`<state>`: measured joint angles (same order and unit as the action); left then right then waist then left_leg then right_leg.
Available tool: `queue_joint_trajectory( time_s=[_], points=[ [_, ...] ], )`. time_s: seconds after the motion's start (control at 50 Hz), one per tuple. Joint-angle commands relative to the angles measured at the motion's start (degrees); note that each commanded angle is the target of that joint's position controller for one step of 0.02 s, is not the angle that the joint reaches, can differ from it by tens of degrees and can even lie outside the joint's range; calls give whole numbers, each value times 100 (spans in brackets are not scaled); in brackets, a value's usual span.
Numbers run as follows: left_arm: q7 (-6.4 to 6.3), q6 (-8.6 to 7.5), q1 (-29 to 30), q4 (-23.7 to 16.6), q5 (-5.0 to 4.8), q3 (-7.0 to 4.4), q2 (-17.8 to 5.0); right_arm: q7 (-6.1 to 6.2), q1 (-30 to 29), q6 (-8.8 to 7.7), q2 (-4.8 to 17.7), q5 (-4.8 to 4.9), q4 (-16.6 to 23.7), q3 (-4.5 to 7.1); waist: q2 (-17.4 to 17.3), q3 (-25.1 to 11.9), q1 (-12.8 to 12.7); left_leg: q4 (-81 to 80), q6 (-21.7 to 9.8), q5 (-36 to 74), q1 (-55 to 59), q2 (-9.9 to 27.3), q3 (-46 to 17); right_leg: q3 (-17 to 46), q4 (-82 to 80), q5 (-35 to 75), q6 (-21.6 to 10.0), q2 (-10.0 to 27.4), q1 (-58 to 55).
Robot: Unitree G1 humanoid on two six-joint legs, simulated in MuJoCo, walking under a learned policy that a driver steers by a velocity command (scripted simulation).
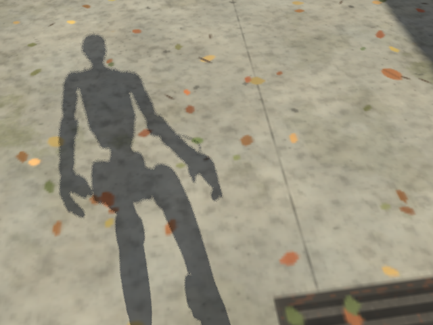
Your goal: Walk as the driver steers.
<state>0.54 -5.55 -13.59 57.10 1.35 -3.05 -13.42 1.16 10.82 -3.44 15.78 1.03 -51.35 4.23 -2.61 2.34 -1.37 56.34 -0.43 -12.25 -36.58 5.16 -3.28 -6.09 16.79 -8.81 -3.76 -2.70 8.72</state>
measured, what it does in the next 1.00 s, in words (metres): walks ahead, turning left: left foot, then right foot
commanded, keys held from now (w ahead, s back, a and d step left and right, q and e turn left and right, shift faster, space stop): q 1.00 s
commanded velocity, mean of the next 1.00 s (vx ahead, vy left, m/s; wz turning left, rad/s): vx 0.06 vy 0.00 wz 0.53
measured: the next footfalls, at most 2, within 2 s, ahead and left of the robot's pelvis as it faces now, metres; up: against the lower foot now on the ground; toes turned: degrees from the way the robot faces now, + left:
left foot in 0.22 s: +0.23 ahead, +0.13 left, +0.00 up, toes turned +8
right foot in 0.68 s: +0.25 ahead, -0.09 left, +0.00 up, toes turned +27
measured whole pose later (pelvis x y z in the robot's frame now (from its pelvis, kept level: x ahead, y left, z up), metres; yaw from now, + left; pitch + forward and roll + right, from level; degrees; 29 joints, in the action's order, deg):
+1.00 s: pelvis +0.16 -0.01 +0.00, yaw +34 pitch +1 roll +1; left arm -2.4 0.8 -8.8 46.6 0.3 -3.5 -15.4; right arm 0.4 10.6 3.8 17.8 1.2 -36.4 5.0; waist -1.4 3.1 -1.5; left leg 50.0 4.9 -21.3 -26.5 1.7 -0.9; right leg -5.7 24.2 -13.3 0.1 4.0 12.0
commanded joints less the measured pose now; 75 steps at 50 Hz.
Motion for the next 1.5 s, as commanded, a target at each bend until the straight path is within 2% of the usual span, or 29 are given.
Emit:
queue_joint_trajectory(
  time_s=[0.02,0.16,0.2,0.22,0.24,0.26,0.28,0.3,0.32,0.36,0.48,0.6,0.66,0.68,0.7,0.72,0.74,0.8,0.92,1.08,1.1,1.12,1.14,1.16,1.18,1.22,1.28,1.34,1.5],
  points=[
    [-175,-32,611,-431,-16,-148,-908,-54,264,37,140,-59,265,19,690,-293,263,-1037,68,1096,771,3,226,1,-541,3477,-716,1340,437],
    [-355,330,427,-381,-227,-248,-1159,-313,-302,141,372,-85,831,95,693,-341,116,-2043,-178,545,655,-171,468,-15,360,3319,-543,1844,-736],
    [-405,442,587,-500,-280,-275,-1164,-359,212,119,532,-75,789,199,583,-535,411,-2665,-410,618,1342,-487,713,-168,1415,3659,-287,1662,-702],
    [-398,470,321,-512,-224,-258,-1082,-308,659,92,891,-98,722,343,110,-847,554,-3139,-645,2048,2243,-488,393,-320,2490,3047,48,1233,-355],
    [-335,433,240,-706,16,-151,-790,-168,909,123,1478,-155,796,482,-1093,-1285,446,-2920,-1238,4989,3532,699,-1248,-452,4288,173,475,599,1068],
    [-238,385,30,-857,32,-58,-582,-159,818,136,1542,-263,950,426,-1554,-2128,202,-3194,-2457,4972,4622,1762,-3269,415,5797,-3281,647,-356,2462],
    [-155,366,181,-784,-117,-128,-874,-198,630,143,1154,-206,1093,331,-665,-2249,372,-3410,-2270,3872,4315,1533,-2945,1194,6119,-3018,535,24,2623],
    [-153,389,470,-848,-258,-152,-923,-180,178,139,957,-146,1213,280,-287,-1661,280,-3518,-1924,3002,3740,1233,-2315,1144,5971,-2538,471,203,2818],
    [-217,441,584,-797,-212,-170,-883,-151,-84,171,877,-69,1257,261,209,-1163,172,-3670,-1597,2190,3102,936,-1902,1078,5509,-2143,500,386,2818],
    [-305,542,686,-848,-102,-230,-970,-64,-264,257,840,-102,1331,243,-107,-886,38,-3893,-1378,1332,2230,563,-1622,1014,4828,-1619,552,420,2316],
    [-366,543,729,-892,-125,-175,-766,95,-160,336,1040,-92,1468,329,-430,-1061,136,-3918,-1283,567,2183,352,-1778,1104,3308,-1096,784,207,1947],
    [-262,415,721,-964,-192,-202,-877,122,-235,461,1005,-98,1592,321,-730,-914,204,-3876,-1108,-51,2195,249,-2366,1159,2175,-1054,701,77,1459],
    [-167,335,115,-812,-193,-272,-999,157,-320,549,942,-7,1667,289,-645,-907,-110,-3462,-758,66,1906,-83,-2310,1036,598,-251,441,206,394],
    [-177,349,-74,-802,-89,-367,-1384,160,-155,568,687,-9,1697,217,90,-961,-41,-2590,-455,-835,1238,-508,-1816,1833,161,-247,109,1208,-271],
    [-213,418,168,-850,59,-460,-1872,132,-61,527,535,46,1910,203,1845,-680,294,-1330,-152,-2068,35,-1520,-511,3273,-140,599,-757,2345,-365],
    [-224,408,453,-1063,179,-383,-1535,94,-98,444,1048,-85,1862,337,1702,-627,167,-19,84,-2217,-82,-1138,-625,3629,-212,928,-1216,2742,62],
    [-268,403,815,-1232,130,-305,-1237,64,56,456,1256,-51,1710,433,1212,-609,310,558,127,-1807,69,-1024,-657,2982,-57,1048,-1018,2416,155],
    [-328,442,990,-1320,-107,-201,-959,76,320,627,855,-56,1496,357,979,-373,295,1421,404,-1070,-77,-921,-389,1782,111,1160,-612,1733,55],
    [-390,583,338,-1268,-73,-302,-1303,-22,-442,603,575,15,2006,167,1267,-448,-212,-115,641,-887,-23,-418,140,1213,122,1613,-857,1892,-831],
    [-186,573,597,-1350,-323,-425,-1547,-212,3,702,643,11,2021,223,1234,-546,120,-2846,6,-73,2018,-543,779,597,832,1683,-469,2028,-238],
    [-156,554,338,-1228,-326,-365,-1342,-171,239,695,764,-6,1928,282,905,-648,191,-3458,-196,619,2787,-615,629,354,1315,1267,-148,1827,174],
    [-109,531,164,-1251,-117,-254,-995,-86,481,678,1233,-3,1924,413,-283,-933,157,-3546,-520,2484,3964,295,-624,-150,2588,-251,372,1349,1268],
    [-87,491,346,-1560,68,-123,-707,-46,370,628,1689,-139,2109,429,-1612,-1001,100,-3336,-1645,4213,4259,1755,-2310,-149,3952,-3051,781,598,2756],
    [-136,493,782,-1613,-53,-247,-1104,-104,596,492,1320,-254,2036,342,-876,-1343,568,-3499,-2105,3705,3801,1839,-2221,616,4845,-3111,823,627,2712],
    [-151,531,840,-1606,-198,-291,-1195,-117,345,395,1166,-261,1955,266,-711,-1018,401,-3561,-1826,3175,3520,1445,-1652,740,5067,-2732,763,719,2730],
    [-227,613,640,-1406,-151,-326,-1214,-84,-269,335,924,-132,1933,178,-521,-703,158,-3622,-1294,2482,3131,915,-1074,820,4803,-1949,759,787,2641],
    [-126,564,359,-1321,-161,-301,-1108,-24,-15,299,794,-85,1744,118,-613,-753,160,-4246,-1247,-299,2980,643,-1050,610,4426,-979,744,701,2424],
    [-62,417,770,-1455,-209,-237,-1026,2,94,201,868,-116,1603,119,-687,-261,303,-4683,-1238,-1383,3050,747,-1393,671,3307,-749,612,704,2603],
    [105,123,845,-1495,-267,-135,-918,-128,361,69,1112,10,1327,188,-411,-23,403,-4670,-1293,-1505,2714,897,-1430,495,1780,-761,295,592,1790]
  ],
)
